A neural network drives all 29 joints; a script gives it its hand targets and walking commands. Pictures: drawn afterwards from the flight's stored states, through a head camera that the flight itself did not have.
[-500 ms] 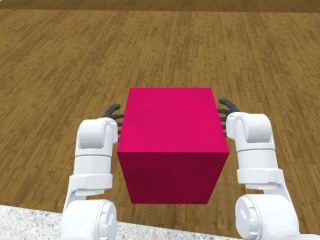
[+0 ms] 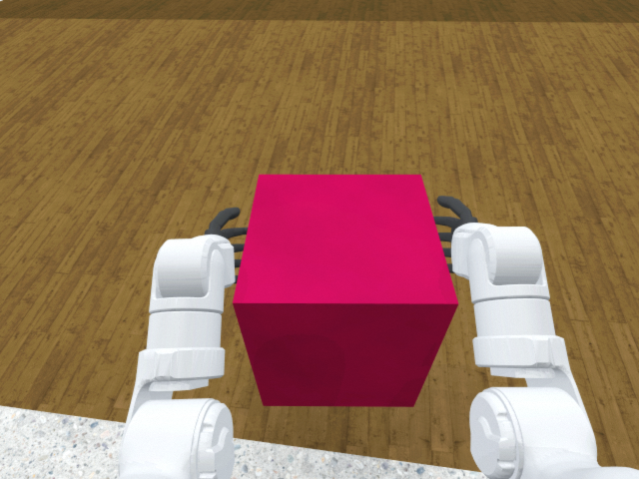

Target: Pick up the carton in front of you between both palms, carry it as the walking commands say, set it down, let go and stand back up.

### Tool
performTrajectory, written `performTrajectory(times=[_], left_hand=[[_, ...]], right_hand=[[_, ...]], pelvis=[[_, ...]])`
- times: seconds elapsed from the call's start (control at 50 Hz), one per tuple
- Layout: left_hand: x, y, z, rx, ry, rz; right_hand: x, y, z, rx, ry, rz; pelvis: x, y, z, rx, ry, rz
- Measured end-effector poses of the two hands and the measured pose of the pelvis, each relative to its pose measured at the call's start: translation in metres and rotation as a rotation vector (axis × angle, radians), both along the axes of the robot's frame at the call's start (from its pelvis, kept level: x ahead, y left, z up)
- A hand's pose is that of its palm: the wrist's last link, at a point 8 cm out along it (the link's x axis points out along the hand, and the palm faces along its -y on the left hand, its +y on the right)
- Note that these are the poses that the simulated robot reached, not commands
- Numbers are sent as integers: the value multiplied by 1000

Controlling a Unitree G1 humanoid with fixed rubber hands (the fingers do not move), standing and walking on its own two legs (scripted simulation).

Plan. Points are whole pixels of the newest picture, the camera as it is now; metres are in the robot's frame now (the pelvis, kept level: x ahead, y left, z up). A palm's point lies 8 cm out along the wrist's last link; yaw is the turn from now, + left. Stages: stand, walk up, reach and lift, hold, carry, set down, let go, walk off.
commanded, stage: carry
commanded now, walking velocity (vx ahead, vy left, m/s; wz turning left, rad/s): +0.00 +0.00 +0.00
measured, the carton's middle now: (338, 294) +0.34 +0.00 +0.05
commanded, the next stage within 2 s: hold in 1.32 s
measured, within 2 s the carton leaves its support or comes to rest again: neither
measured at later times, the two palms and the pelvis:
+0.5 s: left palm (224, 290) +0.32 +0.14 +0.09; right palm (466, 279) +0.33 -0.16 +0.10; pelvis +0.00 +0.00 +0.00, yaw +0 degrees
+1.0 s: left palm (228, 339) +0.28 +0.14 +0.04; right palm (466, 329) +0.29 -0.16 +0.05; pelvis +0.00 -0.01 +0.00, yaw +0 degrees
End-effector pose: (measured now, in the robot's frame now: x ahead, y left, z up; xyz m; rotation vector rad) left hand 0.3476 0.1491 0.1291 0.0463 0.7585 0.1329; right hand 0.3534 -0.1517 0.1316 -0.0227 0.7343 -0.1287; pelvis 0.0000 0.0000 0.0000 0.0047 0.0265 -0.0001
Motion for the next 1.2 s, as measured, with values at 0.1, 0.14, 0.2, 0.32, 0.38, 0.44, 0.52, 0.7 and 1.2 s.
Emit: performTrajectory(times=[0.1, 0.14, 0.2, 0.32, 0.38, 0.44, 0.52, 0.7, 1.2], left_hand=[[-2, -2, 0, 0, 0, 0], [-2, -2, 0, 0, 0, -1], [-3, -3, 0, 1, 1, -1], [-5, -4, -3, -4, 9, 3], [-9, -5, -11, -9, 22, 9], [-16, -5, -24, -11, 31, 12], [-25, -5, -39, -9, 24, 12], [-44, -6, -60, -21, -25, 15], [-63, -6, -79, 1, -111, -4]], right_hand=[[-2, -1, 0, 0, 0, 0], [-2, -2, 0, 0, 0, 0], [-3, -3, 0, 0, 1, 0], [-6, -4, -3, 3, 9, -4], [-9, -5, -11, 6, 22, -8], [-16, -5, -24, 7, 32, -10], [-26, -5, -38, 5, 24, -12], [-47, -6, -60, 12, -25, -25], [-65, -4, -78, -7, -111, 8]], pelvis=[[-1, -1, 0, 0, -1, 0], [-2, -2, 0, 0, -1, -1], [-3, -2, 0, 0, -1, -1], [-3, -4, 0, 1, 1, -2], [-2, -4, 0, 1, 2, -3], [-1, -5, 0, 1, 2, -3], [-1, -5, 0, 1, -1, -4], [0, -6, 0, 1, 1, -3], [-7, -6, 2, -3, 0, 0]])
